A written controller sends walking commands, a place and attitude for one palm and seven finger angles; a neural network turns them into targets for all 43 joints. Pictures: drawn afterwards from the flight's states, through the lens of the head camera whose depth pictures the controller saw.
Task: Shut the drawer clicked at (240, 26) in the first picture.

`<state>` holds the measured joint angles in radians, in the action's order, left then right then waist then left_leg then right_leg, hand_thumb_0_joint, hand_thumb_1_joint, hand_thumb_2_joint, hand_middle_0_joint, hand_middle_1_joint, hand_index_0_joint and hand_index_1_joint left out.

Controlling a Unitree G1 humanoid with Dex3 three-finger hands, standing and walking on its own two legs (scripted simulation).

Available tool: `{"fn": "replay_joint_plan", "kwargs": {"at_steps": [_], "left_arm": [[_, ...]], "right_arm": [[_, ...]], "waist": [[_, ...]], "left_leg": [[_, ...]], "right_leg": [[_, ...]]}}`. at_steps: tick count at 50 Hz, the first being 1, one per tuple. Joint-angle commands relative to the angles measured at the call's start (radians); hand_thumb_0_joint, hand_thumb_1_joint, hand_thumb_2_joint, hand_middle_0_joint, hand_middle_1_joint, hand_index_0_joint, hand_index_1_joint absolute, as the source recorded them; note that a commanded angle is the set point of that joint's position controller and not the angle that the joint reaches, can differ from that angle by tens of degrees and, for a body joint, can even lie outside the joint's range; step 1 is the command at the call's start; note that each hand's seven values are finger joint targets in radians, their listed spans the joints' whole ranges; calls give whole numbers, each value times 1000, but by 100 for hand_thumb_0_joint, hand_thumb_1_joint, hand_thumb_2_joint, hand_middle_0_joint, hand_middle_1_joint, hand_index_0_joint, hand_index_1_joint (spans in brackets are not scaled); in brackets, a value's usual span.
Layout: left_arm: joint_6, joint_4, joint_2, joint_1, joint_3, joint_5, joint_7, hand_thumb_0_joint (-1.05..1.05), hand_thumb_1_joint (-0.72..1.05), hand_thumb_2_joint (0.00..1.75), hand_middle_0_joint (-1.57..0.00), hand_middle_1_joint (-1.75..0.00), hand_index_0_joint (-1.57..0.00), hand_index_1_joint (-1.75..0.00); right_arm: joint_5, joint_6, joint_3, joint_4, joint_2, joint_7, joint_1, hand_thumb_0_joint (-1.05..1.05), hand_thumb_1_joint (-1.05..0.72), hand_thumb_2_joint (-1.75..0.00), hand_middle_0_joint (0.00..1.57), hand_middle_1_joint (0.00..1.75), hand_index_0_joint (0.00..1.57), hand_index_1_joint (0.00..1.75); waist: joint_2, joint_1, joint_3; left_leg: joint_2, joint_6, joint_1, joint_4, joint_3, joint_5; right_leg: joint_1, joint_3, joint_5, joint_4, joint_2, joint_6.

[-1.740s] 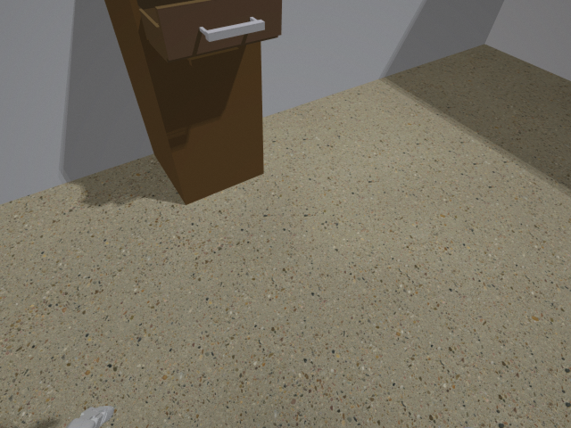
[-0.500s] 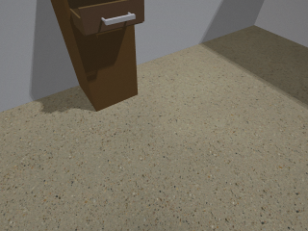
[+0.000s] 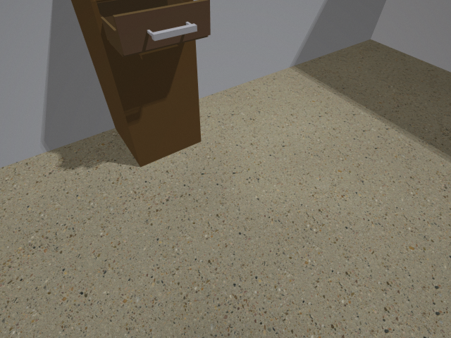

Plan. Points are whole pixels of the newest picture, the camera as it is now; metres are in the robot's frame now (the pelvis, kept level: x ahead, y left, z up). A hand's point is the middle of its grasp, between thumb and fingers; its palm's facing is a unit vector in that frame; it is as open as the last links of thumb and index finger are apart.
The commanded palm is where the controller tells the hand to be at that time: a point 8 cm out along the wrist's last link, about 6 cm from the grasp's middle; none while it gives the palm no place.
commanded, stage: walk to a spot facing it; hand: left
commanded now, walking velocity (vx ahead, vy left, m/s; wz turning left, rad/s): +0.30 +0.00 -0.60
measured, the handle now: (172, 29) +1.13 +0.29 +0.06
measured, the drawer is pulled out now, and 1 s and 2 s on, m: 0.18 0.18 0.18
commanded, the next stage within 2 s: turn to face it in 1.86 s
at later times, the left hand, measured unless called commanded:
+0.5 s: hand out of the picture +0.11 +0.12 -0.16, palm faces -0.18 -0.97 -0.18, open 7.4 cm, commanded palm none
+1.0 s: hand (193, 206) +0.49 +0.13 -0.18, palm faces -0.40 -0.90 -0.19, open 7.4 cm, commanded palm none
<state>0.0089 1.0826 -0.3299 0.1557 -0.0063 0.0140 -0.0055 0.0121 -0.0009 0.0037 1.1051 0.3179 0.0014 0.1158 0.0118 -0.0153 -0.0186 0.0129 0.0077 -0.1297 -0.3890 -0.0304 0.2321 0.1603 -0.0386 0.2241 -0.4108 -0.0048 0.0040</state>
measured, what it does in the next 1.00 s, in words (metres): walks ahead, turning right: left foot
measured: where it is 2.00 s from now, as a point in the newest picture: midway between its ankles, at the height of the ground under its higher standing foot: (287, 248)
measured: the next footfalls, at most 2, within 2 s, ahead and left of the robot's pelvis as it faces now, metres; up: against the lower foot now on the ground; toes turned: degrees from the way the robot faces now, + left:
left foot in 0.76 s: +0.43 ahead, +0.02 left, +0.00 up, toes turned -15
right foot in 1.40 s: +0.53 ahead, -0.29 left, +0.00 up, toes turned -48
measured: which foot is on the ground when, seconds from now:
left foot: down 0.00-0.26, up 0.28-0.74, down 0.76-1.00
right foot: down 0.00-0.76, up 0.78-1.00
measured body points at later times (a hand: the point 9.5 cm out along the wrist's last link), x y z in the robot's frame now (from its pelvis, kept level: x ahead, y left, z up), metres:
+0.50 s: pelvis +0.12 -0.06 +0.00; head +0.14 -0.07 +0.45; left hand +0.12 +0.17 -0.15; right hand +0.14 -0.32 -0.15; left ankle +0.20 +0.09 -0.66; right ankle +0.05 -0.12 -0.74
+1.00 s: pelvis +0.35 -0.03 +0.00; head +0.37 +0.00 +0.45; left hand +0.51 +0.18 -0.16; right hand +0.26 -0.26 -0.14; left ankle +0.39 +0.03 -0.74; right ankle +0.29 -0.16 -0.64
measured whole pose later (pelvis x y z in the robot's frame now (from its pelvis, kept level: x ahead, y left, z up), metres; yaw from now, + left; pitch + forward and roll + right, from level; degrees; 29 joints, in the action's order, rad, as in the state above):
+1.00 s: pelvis +0.35 -0.03 +0.00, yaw -29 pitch -1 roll -1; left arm 0.01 0.98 -0.23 0.25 0.10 0.04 0.02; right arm 0.02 0.07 -0.05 1.02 0.17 0.02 0.30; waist 0.05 -0.02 -0.02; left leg 0.05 -0.06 -0.17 -0.44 -0.25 0.24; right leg 0.59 0.02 0.21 -1.24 0.07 0.00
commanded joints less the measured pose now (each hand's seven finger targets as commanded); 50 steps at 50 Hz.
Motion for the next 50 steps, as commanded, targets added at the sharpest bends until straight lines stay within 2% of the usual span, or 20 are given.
{"fn": "replay_joint_plan", "kwargs": {"at_steps": [1,4,6,8,11,12,13,14,18,24,31,33,35,36,37,38,39,42,45,50], "left_arm": [[11,-74,-101,36,35,8,15,0,90,90,-20,-30,-20,-30],[6,-122,-63,46,49,8,30,0,90,90,-20,-30,-20,-30],[-1,-166,-44,0,59,9,38,0,90,90,-20,-30,-20,-30],[-13,-180,-22,1,66,8,45,0,90,90,-20,-30,-20,-30],[-26,-105,4,254,78,11,49,0,90,90,-20,-30,-20,-30],[-42,-67,-100,389,101,20,35,0,90,90,-20,-30,-20,-30],[-52,-54,-187,464,115,7,14,0,90,90,-20,-30,-20,-30],[-53,-60,-160,463,113,-4,-3,0,90,90,-20,-30,-20,-30],[-72,-100,-43,294,83,4,-5,0,90,90,-20,-30,-20,-30],[-94,-68,-4,332,77,5,-8,0,90,90,-20,-30,-20,-30],[-91,-42,23,379,74,14,-27,0,90,90,-20,-30,-20,-30],[-86,-47,5,344,81,17,-30,0,90,90,-20,-30,-20,-30],[-88,-61,-21,296,92,10,-27,0,90,90,-20,-30,-20,-30],[-88,-67,-19,286,96,4,-25,0,90,90,-20,-30,-20,-30],[-87,-77,21,304,97,-7,-15,0,90,90,-20,-30,-20,-30],[-81,-87,93,371,88,-16,-2,0,90,90,-20,-30,-20,-30],[-80,-104,70,313,89,-7,-7,0,90,90,-20,-30,-20,-30],[-55,-106,83,207,96,16,19,0,90,90,-20,-30,-20,-30],[-15,-95,120,245,94,22,30,0,90,90,-20,-30,-20,-30],[9,-129,118,160,100,26,39,0,90,90,-20,-30,-20,-30]], "right_arm": [[12,2,-40,-58,141,8,52,0,-90,-90,20,30,20,30],[8,10,-75,-81,196,11,102,0,-90,-90,20,30,20,30],[9,28,-84,-94,183,13,133,0,-90,-90,20,30,20,30],[12,37,-85,-99,160,14,136,0,-90,-90,20,30,20,30],[13,36,-82,-122,126,11,62,0,-90,-90,20,30,20,30],[-1,35,-69,-151,59,2,53,0,-90,-90,20,30,20,30],[1,42,-51,-217,4,-8,-16,0,-90,-90,20,30,20,30],[6,48,-60,-226,37,-5,-42,0,-90,-90,20,30,20,30],[11,47,-68,-181,-4,-13,-17,0,-90,-90,20,30,20,30],[10,29,-73,-192,-48,-24,4,0,-90,-90,20,30,20,30],[5,48,-61,-268,-83,-32,-163,0,-90,-90,20,30,20,30],[0,57,-63,-265,-80,-31,-131,0,-90,-90,20,30,20,30],[2,66,-73,-214,-51,-15,35,0,-90,-90,20,30,20,30],[7,71,-82,-165,-16,-3,187,0,-90,-90,20,30,20,30],[18,73,-104,-127,74,10,334,0,-90,-90,20,30,20,30],[24,74,-128,-113,182,12,412,0,-90,-90,20,30,20,30],[13,63,-114,-127,151,13,368,0,-90,-90,20,30,20,30],[14,79,-69,-162,-28,15,172,0,-90,-90,20,30,20,30],[11,95,-58,-138,-74,19,173,0,-90,-90,20,30,20,30],[6,106,-65,-113,-61,23,243,0,-90,-90,20,30,20,30]], "waist": [[-49,19,-73],[-182,37,-108],[-179,54,-111],[-139,44,-92],[-61,-81,-2],[228,-133,30],[412,-144,-6],[254,-134,5],[0,-31,-72],[71,-1,-54],[118,-50,-94],[136,-32,-74],[118,47,0],[99,105,70],[-40,154,188],[-345,132,273],[-261,120,207],[-136,31,-60],[-150,-18,-63],[-90,-13,-76]], "left_leg": [[147,-48,-22,90,106,327],[304,-138,17,185,245,433],[371,-194,93,197,247,252],[373,-179,81,130,161,87],[245,-73,-101,-202,-66,15],[133,-11,-340,-529,-164,155],[30,22,-586,-782,-128,376],[66,5,-617,-829,-4,319],[131,25,-539,-796,18,101],[119,59,-584,-704,-10,-66],[91,37,-550,-430,-51,-57],[71,17,-408,-317,-54,-23],[7,-5,-165,-202,-92,-49],[16,-20,43,-140,-67,-102],[164,-58,286,-132,83,-105],[471,-148,432,-12,485,-106],[518,-189,292,120,580,35],[385,-120,-79,207,294,165],[315,-92,-173,209,59,34],[305,-93,-74,251,-37,-19]], "right_leg": [[183,-92,252,14,41,-38],[321,35,214,-276,-28,-21],[426,38,281,-412,32,-10],[376,50,287,-367,68,-11],[-20,137,66,-106,10,-22],[-210,-158,165,70,168,-81],[-232,-594,91,217,378,-176],[-257,-596,58,211,382,-224],[-44,-384,-31,197,295,-225],[-80,-208,-235,197,199,-180],[-155,-202,-456,150,191,-171],[-127,-196,-507,109,199,-157],[-86,-156,-665,-43,159,-135],[-9,-137,-633,-215,120,-108],[141,-83,-379,-446,48,-79],[373,18,314,-799,-78,-37],[420,-44,336,-930,-33,-51],[434,-18,105,-951,87,-37],[374,11,32,-878,102,-21],[527,17,-116,-833,125,9]]}}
